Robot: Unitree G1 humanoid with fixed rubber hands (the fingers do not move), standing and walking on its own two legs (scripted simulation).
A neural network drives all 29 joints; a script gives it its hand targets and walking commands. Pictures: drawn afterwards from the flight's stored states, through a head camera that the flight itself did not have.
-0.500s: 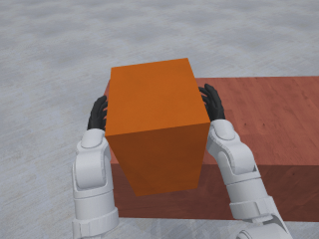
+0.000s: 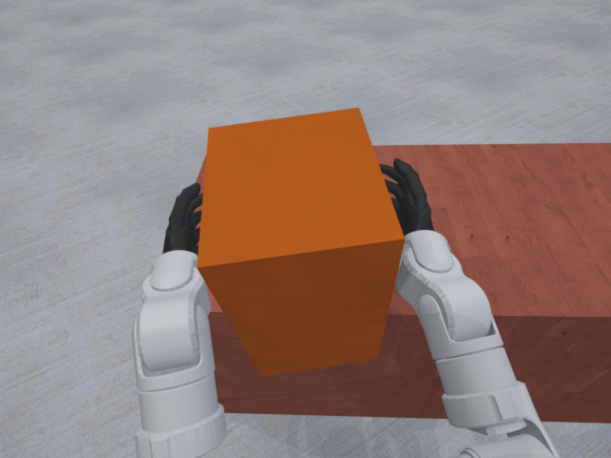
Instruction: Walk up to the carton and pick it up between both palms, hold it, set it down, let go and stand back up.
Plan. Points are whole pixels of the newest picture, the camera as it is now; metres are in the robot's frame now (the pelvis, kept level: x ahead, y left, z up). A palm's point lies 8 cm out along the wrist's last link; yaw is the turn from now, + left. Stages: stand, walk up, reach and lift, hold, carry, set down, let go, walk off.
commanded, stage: hold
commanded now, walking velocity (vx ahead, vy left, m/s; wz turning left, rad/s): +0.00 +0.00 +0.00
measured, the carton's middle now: (303, 258) +0.36 +0.00 +0.10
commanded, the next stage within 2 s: none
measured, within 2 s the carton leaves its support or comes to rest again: neither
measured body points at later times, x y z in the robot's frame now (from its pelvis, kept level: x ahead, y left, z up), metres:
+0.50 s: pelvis +0.00 +0.00 +0.00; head +0.00 -0.01 +0.45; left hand +0.35 +0.14 +0.16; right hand +0.37 -0.13 +0.15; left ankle -0.02 +0.11 -0.76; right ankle +0.01 -0.11 -0.76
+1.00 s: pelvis -0.01 +0.00 +0.00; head -0.01 -0.01 +0.45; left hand +0.35 +0.14 +0.16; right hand +0.36 -0.13 +0.16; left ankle -0.02 +0.11 -0.76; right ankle +0.01 -0.11 -0.76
